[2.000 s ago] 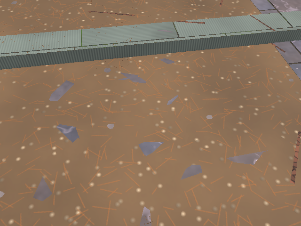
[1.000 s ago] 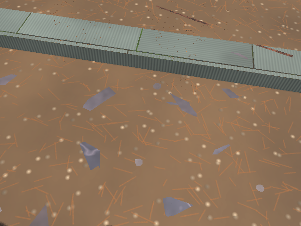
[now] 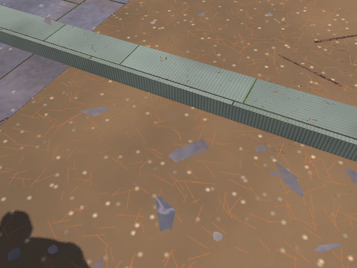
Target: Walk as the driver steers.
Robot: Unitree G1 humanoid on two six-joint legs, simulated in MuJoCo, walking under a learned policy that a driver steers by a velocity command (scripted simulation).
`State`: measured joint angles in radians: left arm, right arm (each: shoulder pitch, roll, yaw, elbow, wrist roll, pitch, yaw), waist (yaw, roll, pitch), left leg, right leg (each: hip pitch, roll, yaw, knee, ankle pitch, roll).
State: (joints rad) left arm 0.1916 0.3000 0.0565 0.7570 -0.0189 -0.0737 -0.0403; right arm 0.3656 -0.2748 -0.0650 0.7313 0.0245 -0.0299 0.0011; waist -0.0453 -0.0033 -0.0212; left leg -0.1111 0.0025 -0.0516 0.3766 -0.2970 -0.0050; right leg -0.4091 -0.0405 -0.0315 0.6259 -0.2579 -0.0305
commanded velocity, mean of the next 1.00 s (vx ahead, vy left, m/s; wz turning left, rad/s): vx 0.46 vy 0.00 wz -0.18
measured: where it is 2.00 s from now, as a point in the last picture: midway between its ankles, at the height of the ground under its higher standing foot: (197, 228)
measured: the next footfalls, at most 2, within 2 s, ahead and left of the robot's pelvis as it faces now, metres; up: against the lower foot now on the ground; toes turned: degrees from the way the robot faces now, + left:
right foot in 0.04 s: +0.09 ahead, -0.12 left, +0.00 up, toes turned -2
left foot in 0.58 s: +0.44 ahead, +0.11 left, +0.00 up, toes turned +0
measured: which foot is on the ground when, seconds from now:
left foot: down 0.00-0.04, up 0.06-0.56, down 0.58-1.00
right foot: up 0.00-0.02, down 0.04-0.58, up 0.60-1.00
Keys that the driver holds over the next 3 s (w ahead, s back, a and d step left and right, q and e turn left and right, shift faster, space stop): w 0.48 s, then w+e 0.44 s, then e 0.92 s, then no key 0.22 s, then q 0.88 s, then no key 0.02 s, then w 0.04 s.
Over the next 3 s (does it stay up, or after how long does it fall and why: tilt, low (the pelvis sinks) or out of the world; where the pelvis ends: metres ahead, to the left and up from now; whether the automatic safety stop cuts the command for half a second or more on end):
stays up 0.66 -0.08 0.00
